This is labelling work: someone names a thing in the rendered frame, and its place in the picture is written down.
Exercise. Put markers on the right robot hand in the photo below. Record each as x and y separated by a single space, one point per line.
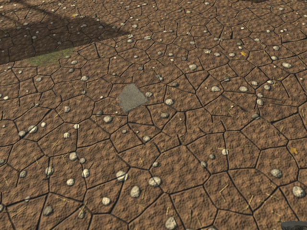
294 225

